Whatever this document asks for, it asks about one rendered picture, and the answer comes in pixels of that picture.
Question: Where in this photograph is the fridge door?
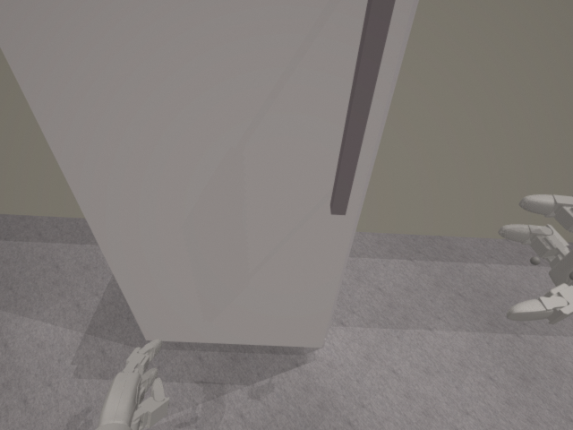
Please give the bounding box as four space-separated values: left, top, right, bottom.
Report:
0 0 414 348

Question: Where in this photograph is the right robot hand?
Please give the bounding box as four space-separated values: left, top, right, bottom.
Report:
498 194 573 325

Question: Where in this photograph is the left robot hand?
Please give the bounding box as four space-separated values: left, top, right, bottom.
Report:
98 339 169 430

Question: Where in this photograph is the handle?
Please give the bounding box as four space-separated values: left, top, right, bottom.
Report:
330 0 396 215

